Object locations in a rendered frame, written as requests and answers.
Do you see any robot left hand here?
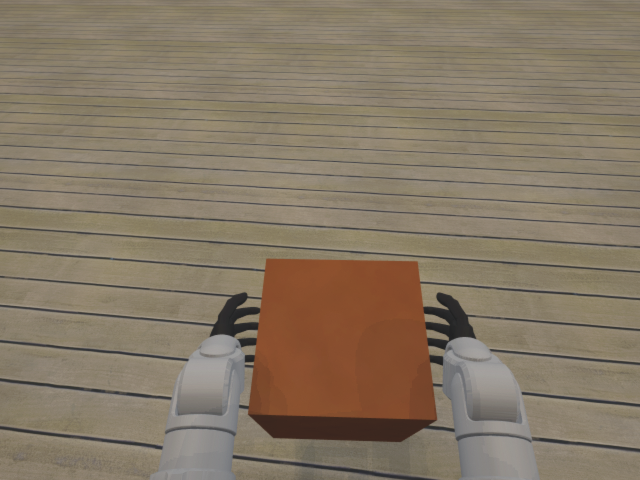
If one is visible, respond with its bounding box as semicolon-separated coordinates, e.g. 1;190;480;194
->
210;292;260;362

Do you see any robot right forearm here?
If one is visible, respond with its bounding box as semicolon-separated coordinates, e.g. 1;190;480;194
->
442;337;540;480

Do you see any robot right hand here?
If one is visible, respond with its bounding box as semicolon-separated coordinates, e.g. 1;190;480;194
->
423;292;476;366

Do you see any carton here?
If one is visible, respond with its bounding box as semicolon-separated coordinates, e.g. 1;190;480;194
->
248;259;437;442

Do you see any robot left forearm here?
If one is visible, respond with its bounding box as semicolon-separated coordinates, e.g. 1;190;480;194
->
149;335;245;480

